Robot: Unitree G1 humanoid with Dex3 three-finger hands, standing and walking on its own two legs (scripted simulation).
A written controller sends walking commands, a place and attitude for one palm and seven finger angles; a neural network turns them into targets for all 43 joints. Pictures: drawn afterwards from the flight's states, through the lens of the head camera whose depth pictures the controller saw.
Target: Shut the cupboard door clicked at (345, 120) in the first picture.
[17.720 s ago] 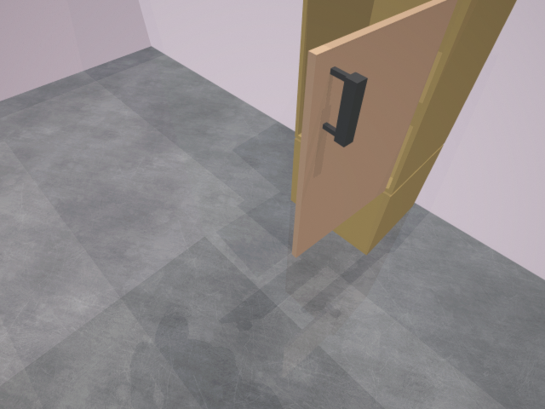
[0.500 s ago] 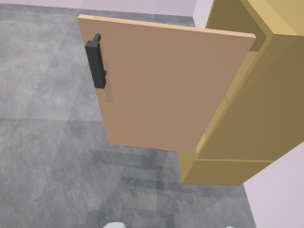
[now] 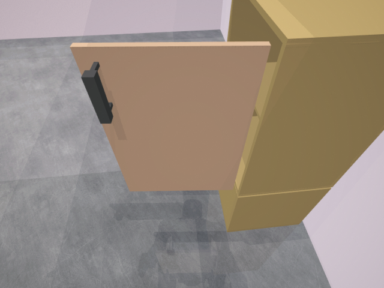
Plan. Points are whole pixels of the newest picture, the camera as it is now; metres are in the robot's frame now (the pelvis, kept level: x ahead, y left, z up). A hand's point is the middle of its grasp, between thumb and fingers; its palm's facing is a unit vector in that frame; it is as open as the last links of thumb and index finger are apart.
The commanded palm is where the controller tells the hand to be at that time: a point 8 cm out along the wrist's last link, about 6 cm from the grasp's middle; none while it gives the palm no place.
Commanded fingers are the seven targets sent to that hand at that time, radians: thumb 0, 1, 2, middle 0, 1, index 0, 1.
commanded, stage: come to a stop and stand still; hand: left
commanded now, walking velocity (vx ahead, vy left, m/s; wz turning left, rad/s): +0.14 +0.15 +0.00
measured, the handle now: (101, 93) +0.49 +0.22 +0.15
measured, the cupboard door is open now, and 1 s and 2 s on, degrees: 85 85 85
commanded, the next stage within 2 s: look again from close up in 0.54 s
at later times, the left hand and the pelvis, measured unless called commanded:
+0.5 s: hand out of the picture +0.00 +0.16 -0.18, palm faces +0.07 -0.98 -0.16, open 7.4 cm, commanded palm none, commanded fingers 0.00 0.90 0.90 -0.20 -0.30 -0.20 -0.30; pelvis +0.02 +0.01 +0.00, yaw +0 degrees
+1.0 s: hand out of the picture +0.05 +0.21 -0.17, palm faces -0.01 -0.97 -0.23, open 7.4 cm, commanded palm none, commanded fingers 0.00 0.90 0.90 -0.20 -0.30 -0.20 -0.30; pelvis +0.02 +0.02 +0.00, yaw -1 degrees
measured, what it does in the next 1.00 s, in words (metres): steps on the spot: left foot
